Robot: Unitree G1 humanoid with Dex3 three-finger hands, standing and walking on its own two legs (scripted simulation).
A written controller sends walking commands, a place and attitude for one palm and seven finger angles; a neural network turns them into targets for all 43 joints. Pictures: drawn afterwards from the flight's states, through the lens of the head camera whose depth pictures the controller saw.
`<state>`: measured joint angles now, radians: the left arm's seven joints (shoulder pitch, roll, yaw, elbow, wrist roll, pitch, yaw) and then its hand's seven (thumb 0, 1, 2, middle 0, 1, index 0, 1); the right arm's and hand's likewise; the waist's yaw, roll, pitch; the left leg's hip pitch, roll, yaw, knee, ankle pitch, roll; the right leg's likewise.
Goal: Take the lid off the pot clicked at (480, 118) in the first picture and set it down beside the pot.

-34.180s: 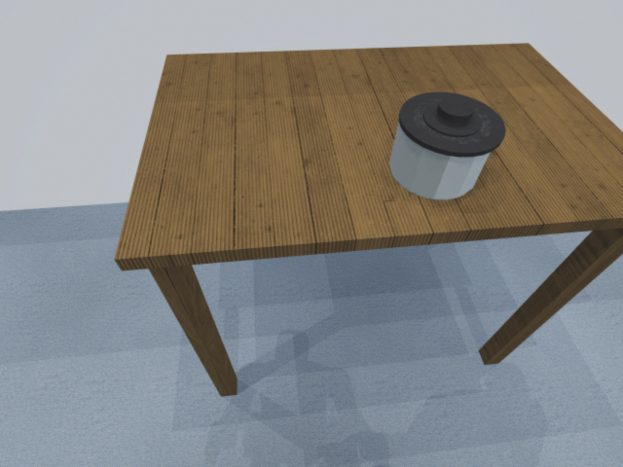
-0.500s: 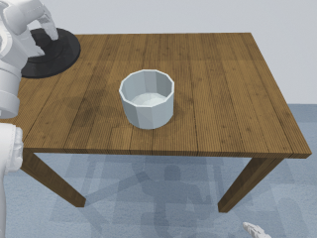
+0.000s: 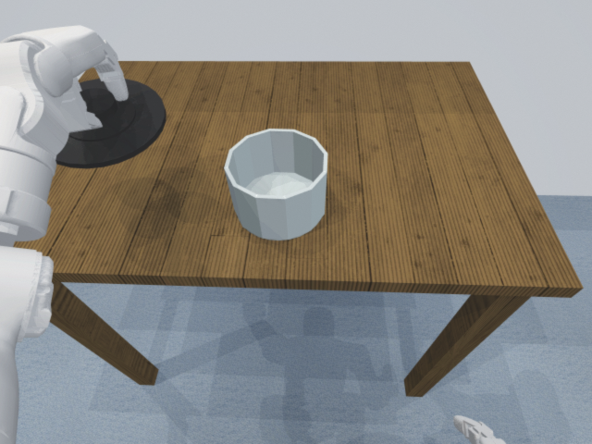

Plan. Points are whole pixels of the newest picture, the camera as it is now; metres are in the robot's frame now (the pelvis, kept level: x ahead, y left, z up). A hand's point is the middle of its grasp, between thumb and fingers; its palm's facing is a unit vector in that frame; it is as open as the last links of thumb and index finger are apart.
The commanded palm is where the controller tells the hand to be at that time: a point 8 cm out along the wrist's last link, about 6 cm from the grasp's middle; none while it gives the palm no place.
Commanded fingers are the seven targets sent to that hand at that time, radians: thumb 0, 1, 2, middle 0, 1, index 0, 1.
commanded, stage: lower the lid onto the table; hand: left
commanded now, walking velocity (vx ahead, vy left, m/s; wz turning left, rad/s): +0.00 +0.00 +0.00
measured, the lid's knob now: (93, 105) +0.49 +0.26 +0.21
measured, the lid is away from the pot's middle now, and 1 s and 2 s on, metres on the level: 0.23 0.23 0.24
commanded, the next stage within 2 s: none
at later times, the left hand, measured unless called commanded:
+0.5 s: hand (96, 128) +0.46 +0.25 +0.19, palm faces -0.33 -0.07 -0.94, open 8.2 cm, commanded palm +0.45 +0.25 +0.27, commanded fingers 0.00 0.52 1.17 -0.81 -0.89 -0.82 -0.89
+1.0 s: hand (102, 153) +0.45 +0.25 +0.16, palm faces -0.37 -0.09 -0.92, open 8.2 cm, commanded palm +0.45 +0.25 +0.23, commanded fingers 0.00 0.52 1.17 -0.81 -0.89 -0.82 -0.89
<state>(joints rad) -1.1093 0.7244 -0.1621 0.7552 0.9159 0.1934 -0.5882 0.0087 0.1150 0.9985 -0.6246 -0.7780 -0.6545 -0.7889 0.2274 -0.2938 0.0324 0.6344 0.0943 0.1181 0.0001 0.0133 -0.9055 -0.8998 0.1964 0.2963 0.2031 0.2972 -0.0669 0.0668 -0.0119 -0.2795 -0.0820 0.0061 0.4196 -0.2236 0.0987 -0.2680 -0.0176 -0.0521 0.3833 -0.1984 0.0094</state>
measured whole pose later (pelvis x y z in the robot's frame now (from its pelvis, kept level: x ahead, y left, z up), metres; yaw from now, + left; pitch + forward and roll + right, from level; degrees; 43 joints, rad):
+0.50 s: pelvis +0.00 +0.00 +0.00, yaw +0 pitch +5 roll -2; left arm -1.06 0.72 -0.15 0.82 0.91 0.13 -0.56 0.01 0.12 1.00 -0.62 -0.78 -0.65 -0.79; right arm 0.26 -0.30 0.01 0.65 0.09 0.12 -0.01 0.01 -0.91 -0.90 0.20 0.30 0.20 0.30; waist -0.08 0.06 -0.01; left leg -0.29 -0.07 0.00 0.43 -0.23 0.09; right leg -0.27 -0.01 -0.06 0.37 -0.20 0.01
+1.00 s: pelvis +0.01 +0.00 +0.00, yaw +0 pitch +6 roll -2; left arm -0.97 0.70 -0.13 0.80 0.89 0.09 -0.54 0.01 0.12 1.00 -0.62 -0.78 -0.65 -0.79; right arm 0.25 -0.30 0.01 0.64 0.09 0.14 0.00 0.01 -0.91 -0.90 0.20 0.30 0.20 0.30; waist -0.08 0.06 -0.01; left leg -0.29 -0.08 0.00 0.44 -0.24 0.10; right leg -0.27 -0.01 -0.06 0.38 -0.21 0.01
